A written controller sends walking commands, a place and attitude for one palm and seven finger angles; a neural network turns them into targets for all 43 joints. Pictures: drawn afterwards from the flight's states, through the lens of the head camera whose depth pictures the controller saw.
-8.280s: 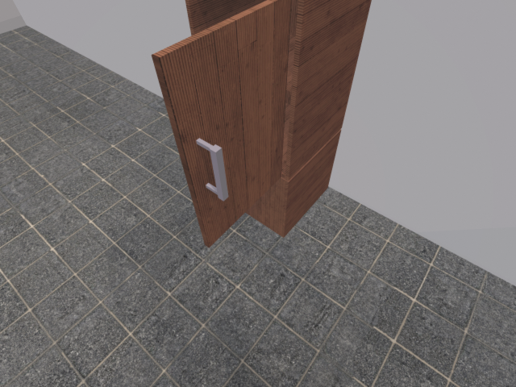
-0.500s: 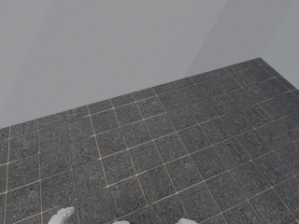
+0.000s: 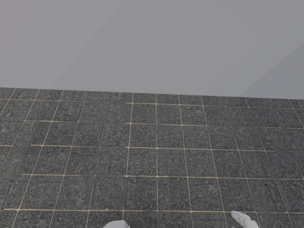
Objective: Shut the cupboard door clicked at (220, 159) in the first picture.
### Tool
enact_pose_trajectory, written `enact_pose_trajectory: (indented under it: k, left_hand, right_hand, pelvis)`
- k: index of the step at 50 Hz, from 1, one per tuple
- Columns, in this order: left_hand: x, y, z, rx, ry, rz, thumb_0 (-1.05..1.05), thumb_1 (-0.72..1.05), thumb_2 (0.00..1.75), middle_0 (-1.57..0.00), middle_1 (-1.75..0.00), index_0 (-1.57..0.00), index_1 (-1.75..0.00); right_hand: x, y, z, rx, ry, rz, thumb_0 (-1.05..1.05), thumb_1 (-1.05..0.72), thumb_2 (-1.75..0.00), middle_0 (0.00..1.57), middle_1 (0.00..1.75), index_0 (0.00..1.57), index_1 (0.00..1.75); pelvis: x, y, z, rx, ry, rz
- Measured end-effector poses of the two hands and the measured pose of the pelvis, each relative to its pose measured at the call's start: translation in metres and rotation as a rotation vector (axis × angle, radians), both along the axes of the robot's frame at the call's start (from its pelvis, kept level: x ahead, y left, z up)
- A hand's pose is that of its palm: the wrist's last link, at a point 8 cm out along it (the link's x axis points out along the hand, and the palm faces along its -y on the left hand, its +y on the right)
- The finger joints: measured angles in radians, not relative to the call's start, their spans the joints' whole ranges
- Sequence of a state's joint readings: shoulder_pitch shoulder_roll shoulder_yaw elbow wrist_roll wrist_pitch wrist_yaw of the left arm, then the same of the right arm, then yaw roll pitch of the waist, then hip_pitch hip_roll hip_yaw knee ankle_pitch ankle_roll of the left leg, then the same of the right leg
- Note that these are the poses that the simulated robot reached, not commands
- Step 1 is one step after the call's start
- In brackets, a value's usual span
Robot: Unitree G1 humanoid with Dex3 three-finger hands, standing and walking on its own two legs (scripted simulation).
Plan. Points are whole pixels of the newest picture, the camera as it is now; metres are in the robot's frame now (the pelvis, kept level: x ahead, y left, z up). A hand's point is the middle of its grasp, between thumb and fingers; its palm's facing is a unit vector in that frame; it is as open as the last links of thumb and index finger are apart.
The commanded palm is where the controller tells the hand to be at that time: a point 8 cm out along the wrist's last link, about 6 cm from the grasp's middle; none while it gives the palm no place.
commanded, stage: walk to a spot facing it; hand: left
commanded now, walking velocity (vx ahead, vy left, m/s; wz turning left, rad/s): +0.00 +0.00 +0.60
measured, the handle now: out of the picture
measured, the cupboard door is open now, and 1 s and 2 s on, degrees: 91 91 91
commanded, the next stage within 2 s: none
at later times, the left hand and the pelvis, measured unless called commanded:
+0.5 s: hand out of the picture +0.07 +0.17 -0.13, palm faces +0.27 -0.92 -0.27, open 7.4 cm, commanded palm none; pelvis +0.03 -0.05 +0.02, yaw +17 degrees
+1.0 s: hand out of the picture +0.04 +0.22 -0.17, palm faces +0.62 -0.76 -0.20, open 7.4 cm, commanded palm none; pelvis +0.15 +0.06 +0.01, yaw +36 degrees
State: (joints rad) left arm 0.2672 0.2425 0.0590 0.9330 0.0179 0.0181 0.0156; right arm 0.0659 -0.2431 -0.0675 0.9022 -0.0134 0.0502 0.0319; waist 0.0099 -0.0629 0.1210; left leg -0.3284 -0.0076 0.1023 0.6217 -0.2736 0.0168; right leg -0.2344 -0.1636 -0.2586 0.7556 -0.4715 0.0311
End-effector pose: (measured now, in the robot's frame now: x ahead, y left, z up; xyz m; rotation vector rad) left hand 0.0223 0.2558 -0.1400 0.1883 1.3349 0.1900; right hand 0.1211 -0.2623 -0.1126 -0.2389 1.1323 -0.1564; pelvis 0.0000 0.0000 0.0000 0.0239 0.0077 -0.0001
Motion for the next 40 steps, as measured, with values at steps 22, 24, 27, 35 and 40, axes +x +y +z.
enact_pose_trajectory:
  k: [22, 24, 27, 35, 40]
  left_hand:
    - [0.047, -0.029, 0.035, 0.067, -0.213, 0.139, 0.01, 0.91, 0.90, -0.20, -0.30, -0.20, -0.30]
    - [0.036, -0.039, 0.040, 0.063, -0.196, 0.183, 0.01, 0.91, 0.90, -0.20, -0.30, -0.20, -0.30]
    - [0.016, -0.053, 0.042, 0.045, -0.151, 0.253, 0.01, 0.91, 0.90, -0.20, -0.30, -0.20, -0.30]
    - [-0.050, -0.087, 0.029, -0.032, 0.032, 0.456, 0.01, 0.90, 0.90, -0.20, -0.30, -0.20, -0.30]
    - [-0.088, -0.096, 0.017, -0.093, 0.172, 0.590, 0.01, 0.90, 0.90, -0.20, -0.30, -0.20, -0.30]
  right_hand:
    - [0.007, -0.019, -0.020, 0.044, 0.163, 0.138, 0.00, -0.90, -0.90, 0.20, 0.30, 0.21, 0.30]
    - [0.018, -0.023, -0.018, 0.043, 0.184, 0.172, 0.00, -0.90, -0.90, 0.20, 0.30, 0.21, 0.30]
    - [0.043, -0.024, -0.011, 0.043, 0.190, 0.220, 0.01, -0.91, -0.90, 0.20, 0.30, 0.20, 0.30]
    - [0.147, 0.026, -0.002, 0.031, 0.132, 0.418, 0.01, -0.91, -0.90, 0.19, 0.30, 0.20, 0.30]
    - [0.228, 0.104, -0.001, 0.040, 0.030, 0.583, 0.01, -0.91, -0.90, 0.19, 0.30, 0.20, 0.30]
  pelvis:
    - [0.021, -0.045, 0.008, -0.019, 0.026, 0.244]
    - [0.029, -0.048, 0.013, -0.015, 0.017, 0.285]
    - [0.044, -0.049, 0.020, -0.005, 0.014, 0.333]
    - [0.082, -0.035, 0.021, 0.003, 0.013, 0.461]
    - [0.108, -0.006, 0.009, 0.001, 0.011, 0.532]
